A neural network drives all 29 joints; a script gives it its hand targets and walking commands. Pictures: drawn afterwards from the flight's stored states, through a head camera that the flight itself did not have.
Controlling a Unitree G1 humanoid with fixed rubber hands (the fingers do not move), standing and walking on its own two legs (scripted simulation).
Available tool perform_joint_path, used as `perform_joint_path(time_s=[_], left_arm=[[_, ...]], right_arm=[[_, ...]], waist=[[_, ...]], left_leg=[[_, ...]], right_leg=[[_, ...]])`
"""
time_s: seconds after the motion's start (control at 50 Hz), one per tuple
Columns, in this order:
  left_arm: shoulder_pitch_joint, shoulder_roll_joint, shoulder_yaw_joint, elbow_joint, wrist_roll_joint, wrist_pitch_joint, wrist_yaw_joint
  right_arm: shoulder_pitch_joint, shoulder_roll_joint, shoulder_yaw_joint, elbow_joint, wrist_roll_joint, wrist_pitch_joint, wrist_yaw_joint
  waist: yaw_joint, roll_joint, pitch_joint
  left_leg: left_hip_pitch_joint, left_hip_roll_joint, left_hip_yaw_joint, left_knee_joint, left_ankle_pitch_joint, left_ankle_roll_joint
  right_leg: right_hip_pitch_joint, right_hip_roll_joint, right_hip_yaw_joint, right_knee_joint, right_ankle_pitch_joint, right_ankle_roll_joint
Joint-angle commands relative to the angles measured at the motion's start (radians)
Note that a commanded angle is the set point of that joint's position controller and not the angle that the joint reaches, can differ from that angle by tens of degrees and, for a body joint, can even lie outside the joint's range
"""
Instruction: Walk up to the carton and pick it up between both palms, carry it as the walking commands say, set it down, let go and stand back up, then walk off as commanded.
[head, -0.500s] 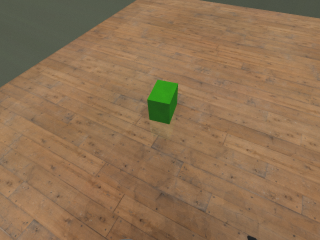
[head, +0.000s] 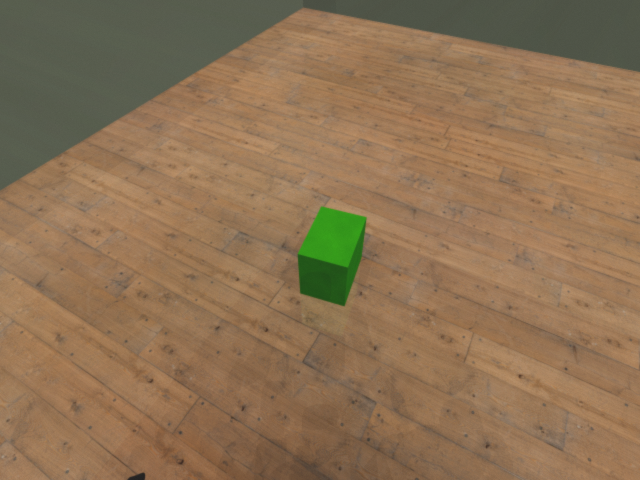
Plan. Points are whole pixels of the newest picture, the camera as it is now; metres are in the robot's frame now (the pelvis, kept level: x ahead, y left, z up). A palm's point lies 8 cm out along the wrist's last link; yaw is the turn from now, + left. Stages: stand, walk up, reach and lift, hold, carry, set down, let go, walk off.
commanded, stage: walk up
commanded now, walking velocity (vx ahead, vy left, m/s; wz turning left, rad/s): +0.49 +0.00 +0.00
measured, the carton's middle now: (332, 256) +0.95 -0.07 -0.63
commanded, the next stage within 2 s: none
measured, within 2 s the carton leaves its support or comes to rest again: neither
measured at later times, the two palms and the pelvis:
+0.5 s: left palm (147, 354) +0.34 +0.28 -0.11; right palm (481, 406) +0.24 -0.23 -0.10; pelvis +0.23 +0.03 +0.01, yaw -1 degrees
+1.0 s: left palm (152, 293) +0.46 +0.30 -0.12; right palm (416, 247) +0.54 -0.20 -0.10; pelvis +0.41 +0.04 +0.00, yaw +0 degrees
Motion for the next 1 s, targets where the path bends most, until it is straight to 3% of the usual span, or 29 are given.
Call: perform_joint_path(time_s=[0.0,0.02,0.06,0.16,0.22,0.24,0.26,0.28,0.3,0.36,0.38,0.42,0.46,0.5,0.52,0.56,0.58,0.6,0.62,0.68,0.72,0.76,0.8,0.88,0.9,0.92,0.94,0.96,0.98], left_arm=[[0.255,0.229,0.076,0.012,0.046,-0.012,0.028],[0.217,0.192,0.073,-0.01,0.042,-0.02,0.036],[0.16,0.169,0.074,-0.021,0.039,-0.023,0.031],[0.146,0.192,0.077,-0.025,0.036,-0.013,0.03],[0.07,0.227,0.085,-0.039,0.021,-0.004,0.027],[0.04,0.198,0.081,-0.055,0.032,-0.002,0.028],[0.015,0.145,0.075,-0.086,0.021,-0.008,0.023],[-0.049,0.085,0.071,-0.138,0.028,-0.009,0.02],[-0.086,0.103,0.061,-0.146,0.026,-0.007,0.021],[-0.062,0.081,0.042,-0.127,0.034,0.0,0.004],[-0.055,0.073,0.035,-0.121,0.036,0.01,-0.007],[-0.092,0.077,0.04,-0.123,0.038,0.033,-0.019],[-0.149,0.057,0.037,-0.131,0.029,0.032,-0.031],[-0.111,0.033,0.025,-0.109,0.019,0.015,-0.036],[-0.092,0.027,0.027,-0.094,0.019,0.009,-0.031],[0.126,0.097,0.056,-0.007,0.032,-0.006,-0.011],[0.273,0.186,0.085,0.033,0.05,-0.019,0.003],[0.352,0.305,0.092,0.049,0.056,-0.02,0.018],[0.296,0.301,0.094,0.047,0.042,-0.011,0.018],[0.167,0.179,0.069,0.004,0.038,-0.019,0.041],[0.163,0.15,0.072,0.005,0.04,-0.027,0.044],[0.191,0.162,0.078,0.012,0.038,-0.023,0.051],[0.184,0.196,0.09,0.013,0.039,-0.015,0.058],[0.003,0.185,0.094,-0.019,0.027,0.019,0.038],[0.019,0.144,0.082,-0.023,0.026,0.027,0.04],[0.033,0.114,0.074,-0.023,0.029,0.024,0.04],[0.052,0.056,0.064,-0.049,0.024,0.019,0.035],[0.007,0.037,0.061,-0.09,0.023,0.028,0.035],[-0.027,0.054,0.059,-0.095,0.018,0.037,0.035]], right_arm=[[-0.3,-0.133,-0.023,-0.129,-0.031,-0.06,0.011],[-0.279,-0.118,-0.021,-0.104,-0.03,-0.057,0.016],[-0.237,-0.112,-0.016,-0.081,-0.027,-0.042,0.035],[-0.37,-0.071,0.022,-0.06,-0.015,-0.038,0.053],[-0.183,-0.103,0.004,0.035,-0.015,-0.053,0.036],[-0.016,-0.156,-0.014,0.082,-0.018,-0.062,0.021],[0.138,-0.252,-0.047,0.117,-0.035,-0.073,0.006],[0.171,-0.338,-0.06,0.126,-0.033,-0.072,-0.005],[0.147,-0.345,-0.059,0.107,-0.024,-0.07,-0.009],[-0.019,-0.229,-0.026,0.036,-0.025,-0.076,-0.011],[-0.048,-0.222,-0.026,0.015,-0.026,-0.078,-0.017],[-0.039,-0.248,-0.036,-0.007,-0.032,-0.078,-0.025],[-0.082,-0.236,-0.038,-0.021,-0.04,-0.072,-0.024],[-0.143,-0.195,-0.041,-0.027,-0.036,-0.057,-0.023],[-0.095,-0.212,-0.041,-0.014,-0.031,-0.052,-0.02],[-0.089,-0.212,-0.042,-0.025,-0.017,-0.055,-0.013],[-0.104,-0.15,-0.03,-0.052,-0.021,-0.066,-0.008],[-0.082,-0.07,-0.02,-0.094,-0.009,-0.063,-0.013],[-0.11,-0.131,-0.033,-0.087,-0.021,-0.052,-0.011],[-0.14,-0.105,-0.033,-0.038,-0.025,-0.023,-0.003],[-0.116,-0.091,-0.029,-0.022,-0.023,-0.006,0.006],[-0.178,-0.09,-0.018,-0.012,-0.017,0.004,0.015],[-0.277,-0.074,-0.009,-0.026,-0.01,0.01,0.021],[-0.202,-0.064,0.016,0.028,0.003,-0.014,0.027],[-0.118,-0.063,0.012,0.073,-0.001,-0.028,0.014],[-0.02,-0.103,-0.002,0.105,-0.01,-0.04,0.002],[0.037,-0.198,-0.026,0.123,-0.03,-0.053,-0.008],[0.057,-0.27,-0.043,0.112,-0.024,-0.05,-0.012],[0.022,-0.288,-0.046,0.086,-0.022,-0.051,-0.015]], waist=[[0.125,-0.103,0.08],[0.104,-0.073,0.07],[0.078,-0.195,0.022],[0.061,-0.221,0.063],[-0.057,-0.191,-0.032],[-0.123,-0.106,-0.137],[-0.187,0.119,-0.216],[-0.192,0.341,-0.149],[-0.181,0.327,-0.09],[-0.087,0.162,-0.048],[-0.078,0.234,-0.082],[-0.069,0.186,-0.03],[-0.061,0.211,0.03],[-0.012,0.366,0.038],[-0.011,0.273,-0.015],[0.085,0.121,-0.14],[0.169,-0.114,-0.184],[0.151,-0.407,-0.157],[0.128,-0.268,-0.096],[0.065,-0.061,-0.003],[0.047,-0.149,-0.08],[0.056,-0.223,-0.099],[0.06,-0.207,-0.025],[-0.037,-0.339,-0.052],[-0.069,-0.207,-0.09],[-0.093,-0.127,-0.163],[-0.101,0.142,-0.182],[-0.121,0.323,-0.125],[-0.114,0.307,-0.076]], left_leg=[[-0.605,0.041,-0.033,0.374,-0.007,0.026],[-0.565,0.066,-0.025,0.342,0.054,0.013],[-0.459,0.054,0.008,0.163,0.059,-0.006],[-0.251,0.029,0.093,-0.139,0.105,-0.009],[0.064,-0.058,0.212,-0.373,0.268,-0.004],[0.281,-0.042,0.15,-0.348,0.281,0.019],[0.432,0.184,-0.19,-0.462,0.146,0.086],[0.499,0.343,-0.576,-0.638,0.213,0.163],[0.509,0.376,-0.615,-0.605,0.357,0.231],[0.345,0.323,-0.448,-0.564,0.534,0.21],[0.332,0.315,-0.425,-0.567,0.514,0.209],[0.271,0.368,-0.431,-0.623,0.486,0.221],[0.14,0.311,-0.326,-0.652,0.377,0.194],[0.021,0.208,-0.167,-0.639,0.232,0.137],[0.011,0.174,-0.135,-0.585,0.264,0.141],[-0.062,0.122,-0.059,-0.328,0.291,0.113],[-0.233,0.023,0.035,-0.008,0.135,0.074],[-0.383,-0.084,0.05,0.264,-0.137,0.034],[-0.41,-0.007,-0.045,0.343,-0.152,0.036],[-0.39,0.051,-0.023,0.357,0.055,-0.012],[-0.328,0.043,-0.023,0.289,0.063,-0.018],[-0.344,0.027,0.0,0.219,0.061,-0.013],[-0.343,0.066,-0.006,0.095,0.042,-0.025],[0.002,-0.002,0.108,-0.311,0.158,-0.022],[0.136,-0.056,0.175,-0.408,0.307,-0.023],[0.263,-0.006,0.105,-0.441,0.328,-0.006],[0.368,0.238,-0.22,-0.515,0.353,0.068],[0.388,0.385,-0.517,-0.601,0.552,0.163],[0.374,0.42,-0.531,-0.579,0.631,0.242]], right_leg=[[0.399,-0.392,0.632,-0.575,-0.314,-0.208],[0.377,-0.354,0.51,-0.555,-0.229,-0.181],[0.373,-0.262,0.305,-0.533,-0.028,-0.127],[0.271,-0.227,0.149,-0.5,0.175,-0.115],[0.216,-0.176,0.054,-0.256,0.424,-0.061],[0.137,-0.13,0.027,-0.041,0.476,-0.032],[-0.038,-0.048,-0.029,0.302,0.288,0.025],[-0.302,0.08,0.021,0.472,-0.201,0.024],[-0.428,0.043,0.093,0.516,-0.25,0.007],[-0.36,-0.01,0.076,0.454,-0.156,0.026],[-0.335,-0.005,0.064,0.394,-0.151,0.032],[-0.333,-0.016,0.07,0.334,-0.102,0.046],[-0.247,-0.02,0.041,0.181,-0.03,0.048],[-0.016,0.014,-0.009,-0.054,-0.009,0.021],[0.094,0.048,-0.071,-0.134,0.066,0.043],[0.405,0.055,-0.094,-0.211,0.145,0.037],[0.569,-0.13,0.121,-0.289,-0.013,0.007],[0.531,-0.423,0.662,-0.527,-0.041,-0.094],[0.433,-0.441,0.697,-0.536,-0.103,-0.162],[0.311,-0.364,0.458,-0.447,0.397,-0.152],[0.313,-0.305,0.313,-0.399,0.561,-0.131],[0.365,-0.291,0.299,-0.375,0.666,-0.128],[0.304,-0.35,0.31,-0.433,0.564,-0.16],[0.158,-0.163,0.082,-0.355,0.24,-0.082],[0.121,-0.115,0.038,-0.25,0.223,-0.047],[0.112,-0.095,0.023,-0.101,0.21,-0.023],[-0.069,0.005,-0.057,0.158,0.012,0.034],[-0.257,0.066,0.007,0.327,-0.288,0.045],[-0.329,0.041,0.066,0.418,-0.298,0.043]])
